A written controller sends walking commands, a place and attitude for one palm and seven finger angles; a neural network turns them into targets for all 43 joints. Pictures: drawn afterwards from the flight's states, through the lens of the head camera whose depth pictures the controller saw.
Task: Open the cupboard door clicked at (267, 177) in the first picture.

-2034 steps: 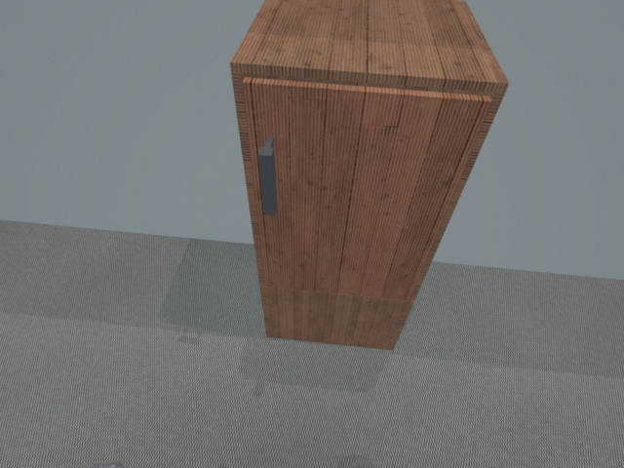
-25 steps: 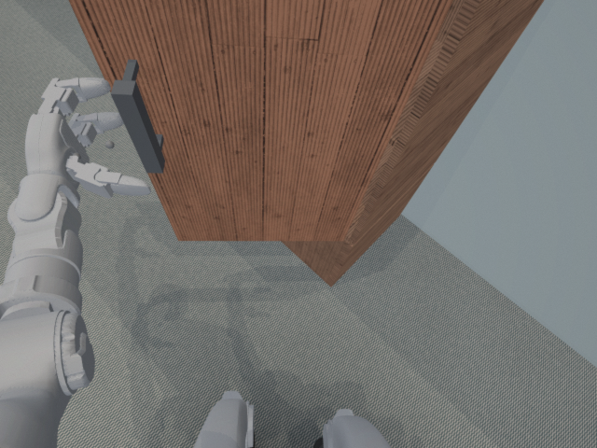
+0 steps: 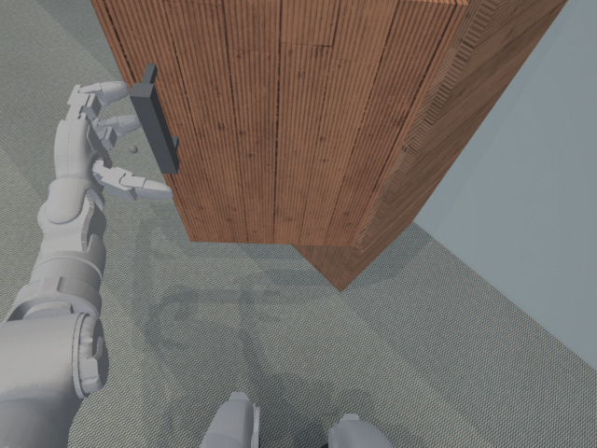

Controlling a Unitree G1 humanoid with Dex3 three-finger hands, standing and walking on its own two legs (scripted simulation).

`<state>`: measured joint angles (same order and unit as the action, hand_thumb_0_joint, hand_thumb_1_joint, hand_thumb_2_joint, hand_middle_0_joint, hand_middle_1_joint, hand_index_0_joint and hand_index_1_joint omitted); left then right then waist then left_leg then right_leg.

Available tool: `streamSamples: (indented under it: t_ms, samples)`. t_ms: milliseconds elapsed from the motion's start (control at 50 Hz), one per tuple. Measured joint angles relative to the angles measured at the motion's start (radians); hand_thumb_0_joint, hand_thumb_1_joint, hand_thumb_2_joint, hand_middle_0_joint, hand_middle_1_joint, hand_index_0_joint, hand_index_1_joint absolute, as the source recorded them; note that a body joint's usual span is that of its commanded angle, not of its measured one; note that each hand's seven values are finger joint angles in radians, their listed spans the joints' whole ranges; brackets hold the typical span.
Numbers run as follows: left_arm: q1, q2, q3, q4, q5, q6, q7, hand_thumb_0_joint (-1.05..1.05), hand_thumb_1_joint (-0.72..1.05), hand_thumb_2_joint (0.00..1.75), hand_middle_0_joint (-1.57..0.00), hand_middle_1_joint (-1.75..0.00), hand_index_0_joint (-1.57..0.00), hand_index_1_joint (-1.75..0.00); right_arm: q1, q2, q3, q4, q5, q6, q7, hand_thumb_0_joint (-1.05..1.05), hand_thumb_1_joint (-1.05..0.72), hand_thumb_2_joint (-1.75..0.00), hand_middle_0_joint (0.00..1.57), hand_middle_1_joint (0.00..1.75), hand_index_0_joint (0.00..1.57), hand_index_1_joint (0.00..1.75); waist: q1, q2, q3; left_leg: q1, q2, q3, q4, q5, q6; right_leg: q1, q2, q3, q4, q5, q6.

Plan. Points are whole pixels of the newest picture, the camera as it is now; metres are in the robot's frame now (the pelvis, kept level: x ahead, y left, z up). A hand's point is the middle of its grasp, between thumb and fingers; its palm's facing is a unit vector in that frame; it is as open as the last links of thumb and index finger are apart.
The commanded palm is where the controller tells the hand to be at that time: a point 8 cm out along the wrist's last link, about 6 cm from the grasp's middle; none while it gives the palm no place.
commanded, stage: slide the fingers in behind the handle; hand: left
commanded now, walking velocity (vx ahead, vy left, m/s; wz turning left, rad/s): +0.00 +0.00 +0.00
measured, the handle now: (161, 122) +0.52 +0.21 +0.08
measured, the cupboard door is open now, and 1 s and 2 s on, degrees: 46 46 46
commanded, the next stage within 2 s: move the hooked fingers beside the handle in 0.04 s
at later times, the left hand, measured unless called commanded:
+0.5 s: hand (129, 148) +0.47 +0.24 +0.08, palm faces +0.09 -1.00 +0.00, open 14.8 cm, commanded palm +0.45 +0.25 +0.08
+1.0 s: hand (133, 149) +0.47 +0.23 +0.08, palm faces +0.02 -1.00 -0.01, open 14.3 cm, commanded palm +0.45 +0.27 +0.08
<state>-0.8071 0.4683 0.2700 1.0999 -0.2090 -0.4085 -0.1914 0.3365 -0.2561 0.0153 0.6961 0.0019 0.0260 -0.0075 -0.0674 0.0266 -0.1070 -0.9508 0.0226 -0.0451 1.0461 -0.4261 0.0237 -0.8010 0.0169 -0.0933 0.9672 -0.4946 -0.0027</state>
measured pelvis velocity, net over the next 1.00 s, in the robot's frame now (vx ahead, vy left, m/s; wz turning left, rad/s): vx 0.00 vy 0.00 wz -0.04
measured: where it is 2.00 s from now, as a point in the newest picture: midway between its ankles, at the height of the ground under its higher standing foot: outside the picture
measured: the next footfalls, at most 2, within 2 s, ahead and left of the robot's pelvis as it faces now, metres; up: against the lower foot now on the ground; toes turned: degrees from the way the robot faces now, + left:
none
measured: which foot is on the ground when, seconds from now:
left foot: down 0.00-1.00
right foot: down 0.00-1.00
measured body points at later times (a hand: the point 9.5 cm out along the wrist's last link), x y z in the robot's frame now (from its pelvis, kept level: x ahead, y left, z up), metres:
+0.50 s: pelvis +0.00 +0.00 +0.00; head +0.11 +0.03 +0.44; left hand +0.46 +0.29 +0.08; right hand +0.03 -0.26 -0.11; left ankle +0.04 +0.10 -0.67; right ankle -0.02 -0.13 -0.67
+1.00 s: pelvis +0.00 +0.00 +0.00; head +0.11 +0.03 +0.44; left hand +0.46 +0.28 +0.08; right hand +0.03 -0.27 -0.11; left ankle +0.04 +0.10 -0.67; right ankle -0.02 -0.13 -0.67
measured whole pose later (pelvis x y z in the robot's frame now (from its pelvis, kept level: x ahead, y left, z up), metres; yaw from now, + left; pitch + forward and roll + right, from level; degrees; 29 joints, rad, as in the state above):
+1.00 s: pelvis +0.00 +0.00 +0.00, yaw -2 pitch +19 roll -4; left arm -0.77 0.53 0.39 1.10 -0.17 -0.40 -0.33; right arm 0.35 -0.26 0.04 0.65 0.01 0.06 -0.04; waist -0.11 0.02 -0.11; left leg -0.95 0.04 -0.01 1.04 -0.43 0.03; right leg -0.82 0.03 -0.06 0.97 -0.48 0.00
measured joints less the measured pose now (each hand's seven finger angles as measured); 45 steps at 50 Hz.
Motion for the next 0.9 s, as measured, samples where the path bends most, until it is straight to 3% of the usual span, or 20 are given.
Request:
streamSamples:
  t_ms: [340,560,900]
  samples:
    - [0.015,0.01,0.026,-0.004,0.007,-0.003,-0.02,-0.02,-0.5,0.3,-0.12,-1.14,-0.11,-1.13,0.013,-0.002,0.002,0.001,0.002,0.006,-0.002,0.0,-0.9,-0.9,0.2,0.3,0.2,0.3,-0.01,0.0,0.0,0.005,0.003,0.008,-0.005,0.001,0.004,0.002,0.003,0.009,-0.007,0.006,0.003]
    - [0.015,0.056,0.086,0.013,0.017,-0.003,-0.091,-0.02,-0.5,0.3,-0.17,-1.17,-0.17,-1.15,0.013,-0.005,0.013,-0.021,0.006,0.017,-0.015,0.0,-0.9,-0.9,0.2,0.3,0.2,0.3,-0.027,-0.006,-0.003,-0.007,0.013,0.02,0.001,-0.002,0.006,-0.016,0.01,0.023,-0.001,0.009,0.005]
    - [0.045,0.065,0.122,-0.008,0.025,0.011,-0.129,-0.02,-0.5,0.3,-0.24,-1.18,-0.22,-1.18,0.022,-0.005,0.017,-0.043,0.011,0.037,-0.025,0.0,-0.9,-0.9,0.2,0.3,0.2,0.3,-0.034,-0.006,-0.007,0.0,0.02,0.032,-0.004,-0.003,0.007,-0.015,0.016,0.036,-0.005,0.013,0.008]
